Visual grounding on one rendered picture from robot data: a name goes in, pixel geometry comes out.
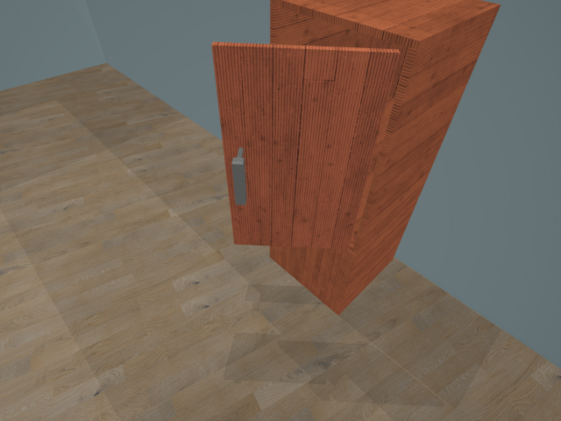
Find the cupboard door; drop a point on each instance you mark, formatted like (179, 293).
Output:
(308, 118)

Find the handle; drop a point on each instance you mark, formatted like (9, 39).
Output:
(238, 172)

